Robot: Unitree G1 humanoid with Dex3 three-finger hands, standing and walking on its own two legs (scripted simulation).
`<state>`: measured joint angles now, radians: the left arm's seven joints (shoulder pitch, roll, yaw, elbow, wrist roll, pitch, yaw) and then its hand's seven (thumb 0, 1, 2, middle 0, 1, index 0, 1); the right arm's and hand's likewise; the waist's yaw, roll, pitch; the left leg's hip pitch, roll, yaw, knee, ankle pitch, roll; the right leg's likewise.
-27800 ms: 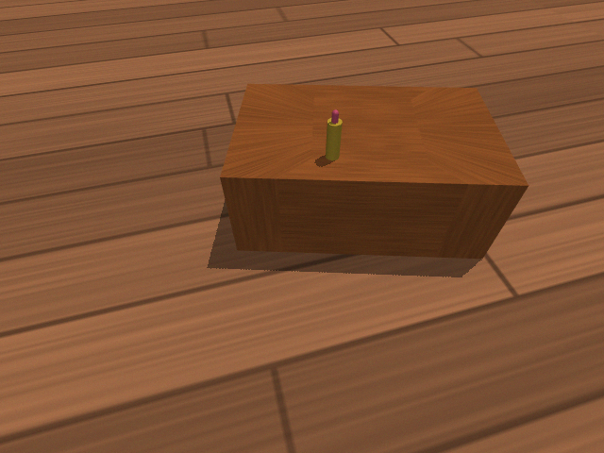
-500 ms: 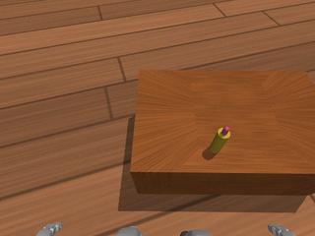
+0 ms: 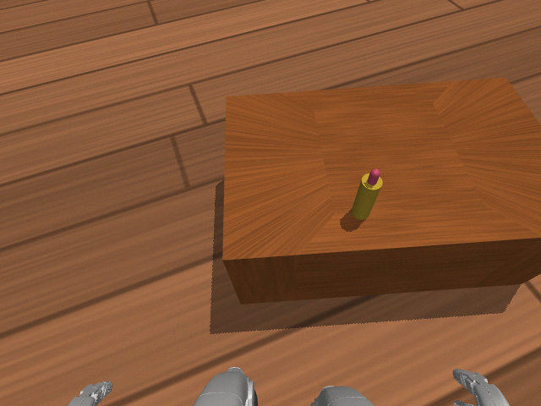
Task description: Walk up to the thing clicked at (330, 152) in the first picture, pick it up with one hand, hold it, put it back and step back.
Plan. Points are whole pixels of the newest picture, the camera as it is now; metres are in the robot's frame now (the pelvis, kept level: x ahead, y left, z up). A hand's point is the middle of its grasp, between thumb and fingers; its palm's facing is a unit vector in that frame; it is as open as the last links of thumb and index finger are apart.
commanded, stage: step back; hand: right
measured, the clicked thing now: (367, 193) +0.58 -0.24 -0.24
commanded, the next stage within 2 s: none
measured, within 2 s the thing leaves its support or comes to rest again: neither
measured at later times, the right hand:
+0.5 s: hand out of the picture -0.02 -0.24 -0.12, palm faces -0.10 +0.90 -0.43, open 7.4 cm
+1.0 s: hand out of the picture -0.20 -0.28 -0.15, palm faces -0.05 +0.92 -0.38, open 7.4 cm
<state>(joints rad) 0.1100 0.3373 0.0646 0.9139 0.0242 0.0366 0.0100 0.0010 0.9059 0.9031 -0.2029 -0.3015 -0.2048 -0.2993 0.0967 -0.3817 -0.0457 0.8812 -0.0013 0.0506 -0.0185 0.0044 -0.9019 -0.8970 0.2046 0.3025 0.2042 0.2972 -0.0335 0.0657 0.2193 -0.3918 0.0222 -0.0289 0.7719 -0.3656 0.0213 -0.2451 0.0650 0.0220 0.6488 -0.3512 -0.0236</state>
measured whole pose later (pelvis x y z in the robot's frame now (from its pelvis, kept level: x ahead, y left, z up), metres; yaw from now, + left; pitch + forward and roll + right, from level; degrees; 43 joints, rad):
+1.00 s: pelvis -0.29 -0.01 +0.01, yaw +1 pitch -1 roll +1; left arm 0.17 0.36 0.08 0.81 0.04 0.05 0.02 0.00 0.90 0.90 -0.21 -0.30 -0.21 -0.30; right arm 0.20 -0.41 -0.05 0.87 -0.01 0.05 -0.03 0.01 -0.90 -0.90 0.20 0.30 0.20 0.30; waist 0.00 0.03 0.15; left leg -0.40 -0.09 -0.11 1.02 -0.50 -0.02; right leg -0.34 -0.03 0.02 0.61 -0.25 0.00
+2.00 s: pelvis -0.54 -0.04 +0.01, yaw +4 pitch -3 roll +1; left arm 0.24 0.40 0.08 0.95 0.02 0.02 -0.03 0.00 0.91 0.90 -0.20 -0.30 -0.20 -0.30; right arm 0.27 -0.35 -0.05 0.96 -0.05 -0.03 0.02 0.01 -0.90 -0.90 0.21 0.30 0.21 0.30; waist 0.00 -0.04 0.05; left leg -0.17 -0.01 -0.02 0.53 -0.31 0.02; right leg -0.37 -0.03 0.01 0.82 -0.43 -0.02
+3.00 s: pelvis -0.47 -0.04 +0.02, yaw +4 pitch -2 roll +0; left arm 0.09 0.35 0.00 1.11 0.00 -0.02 0.00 0.00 0.90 0.90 -0.20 -0.30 -0.21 -0.30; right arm 0.08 -0.35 -0.01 1.12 -0.01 -0.01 0.01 0.01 -0.90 -0.90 0.20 0.30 0.20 0.30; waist -0.01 0.00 0.07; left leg -0.20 0.04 0.03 0.40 -0.15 -0.02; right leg -0.06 -0.02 -0.01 0.37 -0.27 0.02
